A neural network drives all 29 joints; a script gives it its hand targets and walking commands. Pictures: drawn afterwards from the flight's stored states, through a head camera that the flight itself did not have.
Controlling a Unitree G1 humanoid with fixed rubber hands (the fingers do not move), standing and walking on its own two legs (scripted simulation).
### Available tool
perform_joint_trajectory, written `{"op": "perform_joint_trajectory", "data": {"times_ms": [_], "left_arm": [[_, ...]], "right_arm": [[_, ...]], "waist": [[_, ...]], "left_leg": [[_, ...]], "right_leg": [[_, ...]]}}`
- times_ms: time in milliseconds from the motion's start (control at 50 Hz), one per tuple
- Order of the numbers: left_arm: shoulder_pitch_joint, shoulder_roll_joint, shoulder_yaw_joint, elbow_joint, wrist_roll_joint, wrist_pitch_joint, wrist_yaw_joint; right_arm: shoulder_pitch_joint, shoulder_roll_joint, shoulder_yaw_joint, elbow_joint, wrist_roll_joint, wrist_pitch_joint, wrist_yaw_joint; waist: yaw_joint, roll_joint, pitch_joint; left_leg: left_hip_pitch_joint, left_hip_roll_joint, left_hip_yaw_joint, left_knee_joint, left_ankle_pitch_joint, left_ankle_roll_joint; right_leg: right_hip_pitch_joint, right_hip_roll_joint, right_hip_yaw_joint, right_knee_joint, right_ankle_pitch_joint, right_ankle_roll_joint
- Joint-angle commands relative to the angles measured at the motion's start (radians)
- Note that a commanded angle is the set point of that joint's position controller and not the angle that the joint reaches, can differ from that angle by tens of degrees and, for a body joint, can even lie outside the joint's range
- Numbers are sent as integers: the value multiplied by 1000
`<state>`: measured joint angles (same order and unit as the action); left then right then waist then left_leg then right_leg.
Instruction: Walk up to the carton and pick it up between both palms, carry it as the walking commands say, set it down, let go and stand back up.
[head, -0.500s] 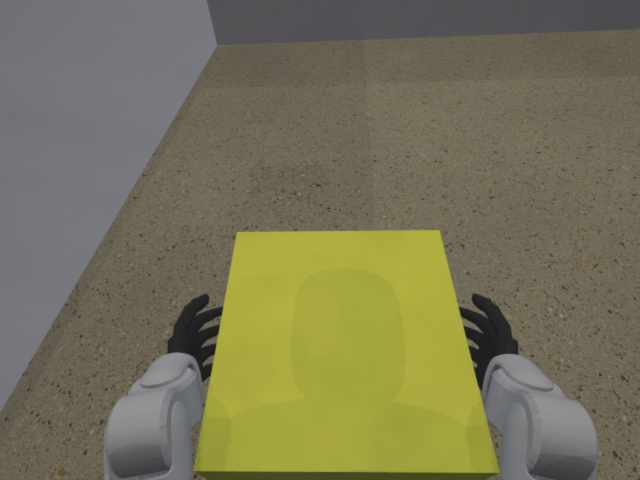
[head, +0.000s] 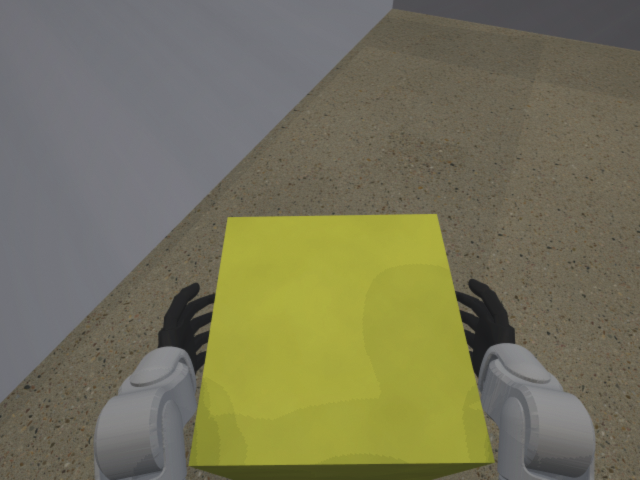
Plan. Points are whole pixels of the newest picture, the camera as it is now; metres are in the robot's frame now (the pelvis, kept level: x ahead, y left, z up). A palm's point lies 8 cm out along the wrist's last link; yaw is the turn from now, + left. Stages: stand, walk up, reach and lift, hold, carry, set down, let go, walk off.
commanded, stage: carry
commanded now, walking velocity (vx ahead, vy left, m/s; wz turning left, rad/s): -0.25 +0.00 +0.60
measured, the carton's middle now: (333, 357) +0.28 +0.02 +0.00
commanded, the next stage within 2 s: none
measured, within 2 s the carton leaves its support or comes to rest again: neither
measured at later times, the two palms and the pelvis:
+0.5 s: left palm out of the picture +0.00 +0.27 +0.05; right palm out of the picture +0.11 -0.04 +0.06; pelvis -0.18 +0.03 -0.01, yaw +18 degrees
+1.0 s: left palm out of the picture -0.09 +0.24 +0.08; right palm out of the picture -0.02 -0.09 +0.08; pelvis -0.31 +0.02 +0.00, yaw +14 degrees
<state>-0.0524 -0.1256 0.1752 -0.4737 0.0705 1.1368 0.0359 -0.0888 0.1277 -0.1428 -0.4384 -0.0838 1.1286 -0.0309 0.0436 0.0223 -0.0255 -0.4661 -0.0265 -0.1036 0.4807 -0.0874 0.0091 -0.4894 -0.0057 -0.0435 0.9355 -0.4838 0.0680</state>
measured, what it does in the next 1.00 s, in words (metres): walks backwards: right foot, then left foot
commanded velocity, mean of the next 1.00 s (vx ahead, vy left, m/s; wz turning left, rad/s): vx -0.12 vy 0.00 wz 0.00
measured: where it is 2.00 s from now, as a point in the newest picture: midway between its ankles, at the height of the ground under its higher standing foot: outside the picture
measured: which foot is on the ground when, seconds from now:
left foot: down 0.00-0.08, up 0.10-0.40, down 0.42-0.78, up 0.80-1.00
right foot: up 0.00-0.06, down 0.08-0.42, up 0.44-0.74, down 0.76-1.00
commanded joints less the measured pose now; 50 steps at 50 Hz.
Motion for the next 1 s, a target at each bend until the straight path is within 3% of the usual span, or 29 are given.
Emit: {"op": "perform_joint_trajectory", "data": {"times_ms": [0,40,60,80,100,120,140,160,200,320,360,380,400,420,440,460,480,520,620,680,700,720,740,760,780,800,860,940,980], "left_arm": [[-421,-753,-814,-45,-381,27,-230],[-397,-755,-798,-18,-367,34,-232],[-402,-755,-792,-9,-365,37,-233],[-404,-736,-781,-10,-353,38,-234],[-386,-742,-770,-4,-346,28,-235],[-413,-732,-764,-24,-355,30,-236],[-421,-764,-767,-35,-355,32,-240],[-425,-775,-768,-54,-349,29,-242],[-425,-754,-750,-60,-333,31,-234],[-331,-705,-709,-10,-302,50,-226],[-347,-715,-715,-8,-304,50,-223],[-350,-719,-717,-5,-306,50,-223],[-376,-721,-721,-10,-305,47,-222],[-387,-718,-723,-18,-308,47,-226],[-435,-756,-744,-15,-316,38,-234],[-461,-794,-762,3,-332,25,-239],[-490,-816,-785,-29,-361,12,-240],[-520,-816,-820,-77,-393,5,-236],[-506,-754,-846,-87,-420,11,-245],[-472,-732,-833,-27,-398,31,-254],[-459,-730,-822,-1,-390,37,-258],[-446,-733,-813,31,-384,42,-261],[-448,-737,-807,48,-384,48,-264],[-450,-728,-796,53,-372,46,-266],[-427,-733,-788,70,-362,42,-264],[-450,-733,-779,55,-361,42,-263],[-474,-738,-746,33,-327,45,-256],[-450,-715,-721,27,-307,53,-232],[-433,-706,-720,32,-302,58,-224]], "right_arm": [[-311,745,714,-50,326,31,208],[-331,736,733,-49,328,41,211],[-346,732,745,-50,327,44,212],[-356,729,753,-46,328,48,214],[-407,725,770,-80,341,52,217],[-439,730,764,-54,349,47,216],[-455,769,790,-52,376,43,221],[-460,800,802,-56,399,40,226],[-485,786,799,-74,419,41,222],[-426,745,789,-37,411,74,214],[-413,756,777,-14,410,77,220],[-409,761,775,-10,408,75,224],[-402,776,767,0,407,73,230],[-375,762,743,11,389,66,230],[-406,787,740,-11,390,53,240],[-438,811,736,-20,387,44,243],[-438,825,726,-36,387,34,241],[-397,822,697,-26,374,18,236],[-302,779,679,-35,320,5,201],[-292,760,694,-8,292,17,192],[-297,754,699,6,289,22,193],[-303,745,702,26,285,28,194],[-317,740,709,38,284,32,196],[-338,738,720,37,289,36,201],[-389,738,731,17,308,40,206],[-443,750,740,17,329,43,210],[-503,805,779,28,378,48,228],[-520,779,774,15,409,62,226],[-485,781,763,34,409,69,224]], "waist": [[-65,182,-322],[-44,199,-323],[-41,138,-309],[-33,-63,-283],[-26,-375,-236],[-46,-256,-173],[-48,-138,-175],[-49,-118,-181],[-54,-180,-196],[-28,-313,-272],[-37,-291,-295],[-45,-221,-302],[-52,-95,-288],[-56,279,-301],[-70,311,-264],[-69,200,-264],[-63,156,-267],[-51,169,-297],[-61,135,-323],[-60,161,-309],[-51,154,-301],[-44,142,-275],[-45,83,-268],[-45,-70,-261],[-37,-228,-200],[-36,-235,-164],[-38,-194,-142],[-32,-228,-228],[-38,-164,-311]], "left_leg": [[229,240,-235,-192,81,111],[131,181,-190,-217,9,26],[15,129,-141,-196,-33,-36],[-181,25,-25,-83,-149,-114],[-220,-54,126,337,-440,-90],[-226,19,128,600,-488,-72],[-169,27,97,726,-429,-47],[-145,31,87,771,-364,-39],[-116,18,119,697,-328,-45],[-11,8,244,292,-386,-64],[70,3,249,99,-303,-49],[171,24,212,-48,-183,-48],[293,107,80,-108,-103,-29],[428,450,-372,-81,439,106],[359,480,-379,-35,788,225],[311,399,-264,-23,730,187],[277,337,-174,-35,562,144],[278,261,-77,-56,308,113],[254,270,-110,-164,-145,156],[176,255,-94,-204,-284,136],[147,247,-83,-207,-331,116],[92,236,-69,-208,-354,76],[33,211,-35,-157,-287,32],[-44,139,46,-74,-215,-40],[-53,74,127,73,-241,-49],[3,60,162,223,-273,-57],[-26,61,151,383,-300,-43],[53,20,202,165,-301,-62],[262,78,157,-42,-184,-67]], "right_leg": [[130,25,-7,-239,-20,-25],[331,31,-29,-537,58,-56],[465,-38,17,-649,98,-70],[572,-236,188,-727,34,-115],[322,-568,433,-730,169,-254],[210,-580,349,-697,389,-295],[177,-483,215,-644,481,-269],[183,-391,81,-591,547,-220],[236,-302,-30,-499,711,-153],[361,-354,25,-414,808,-160],[353,-366,11,-356,755,-125],[275,-352,-28,-290,649,-74],[97,-315,-57,-194,401,-20],[-220,-174,-109,-5,-88,60],[-255,-97,-3,188,-298,47],[-209,-94,71,302,-209,19],[-197,-87,81,343,-102,11],[-166,-76,63,356,51,14],[-49,-38,19,69,25,0],[135,-6,-21,-269,-36,-31],[215,5,-41,-416,32,-45],[290,-3,-34,-545,121,-58],[356,-72,30,-578,117,-69],[353,-209,216,-615,17,-104],[200,-330,382,-691,-57,-151],[83,-346,371,-704,-72,-170],[62,-255,257,-656,85,-158],[181,-192,241,-531,380,-146],[130,-164,215,-416,429,-104]]}}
